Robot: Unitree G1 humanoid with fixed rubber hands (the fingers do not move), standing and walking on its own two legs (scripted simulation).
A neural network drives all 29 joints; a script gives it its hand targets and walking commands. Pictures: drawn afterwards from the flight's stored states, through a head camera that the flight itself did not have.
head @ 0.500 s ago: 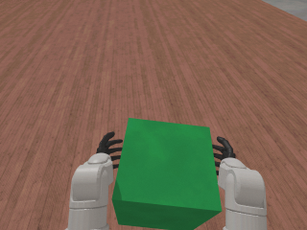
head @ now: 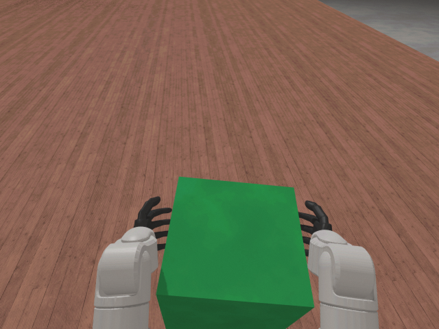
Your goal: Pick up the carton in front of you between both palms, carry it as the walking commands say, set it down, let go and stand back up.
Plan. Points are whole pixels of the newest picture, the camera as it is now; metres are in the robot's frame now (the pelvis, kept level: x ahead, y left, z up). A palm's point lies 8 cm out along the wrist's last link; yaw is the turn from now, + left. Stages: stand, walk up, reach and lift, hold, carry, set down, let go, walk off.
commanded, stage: carry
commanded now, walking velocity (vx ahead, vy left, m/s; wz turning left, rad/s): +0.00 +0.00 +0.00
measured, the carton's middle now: (227, 263) +0.29 +0.01 +0.00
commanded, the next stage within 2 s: hold in 1.62 s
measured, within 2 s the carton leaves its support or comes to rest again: neither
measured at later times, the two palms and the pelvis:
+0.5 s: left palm (139, 272) +0.24 +0.15 +0.06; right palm (316, 274) +0.24 -0.14 +0.06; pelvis -0.04 +0.00 -0.01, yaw +0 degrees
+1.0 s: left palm (133, 284) +0.22 +0.16 +0.04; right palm (313, 287) +0.23 -0.13 +0.04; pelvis -0.07 +0.01 +0.00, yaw +0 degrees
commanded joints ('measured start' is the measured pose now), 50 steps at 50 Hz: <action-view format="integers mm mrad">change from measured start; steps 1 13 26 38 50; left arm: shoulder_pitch -480 -456 -415 -510 -495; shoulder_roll -996 -1024 -960 -909 -952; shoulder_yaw -698 -706 -628 -415 -466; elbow -39 38 147 401 391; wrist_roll -456 -423 -313 -137 -158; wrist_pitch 5 -59 -268 -519 -542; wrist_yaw -283 -304 -325 -333 -334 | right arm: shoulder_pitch -483 -461 -405 -470 -442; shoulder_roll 957 992 947 897 949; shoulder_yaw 685 705 635 426 477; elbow -51 30 155 413 412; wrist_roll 450 417 310 119 135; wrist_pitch -10 -78 -291 -547 -568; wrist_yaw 358 378 390 392 392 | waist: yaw -5 -1 -3 -3 -4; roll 20 26 -8 -4 -6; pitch -257 -244 -179 -150 -209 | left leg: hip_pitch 56 41 -50 -105 -85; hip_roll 99 117 100 101 97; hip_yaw -45 -34 -49 -73 -70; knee -7 -8 -65 -111 -71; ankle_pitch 779 683 311 161 246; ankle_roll -4 23 42 50 55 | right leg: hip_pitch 191 162 158 139 149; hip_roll -83 -97 -112 -111 -113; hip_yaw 69 80 106 117 110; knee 19 36 -34 -81 -60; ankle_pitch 630 475 336 210 288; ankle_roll -15 -22 -16 -6 -9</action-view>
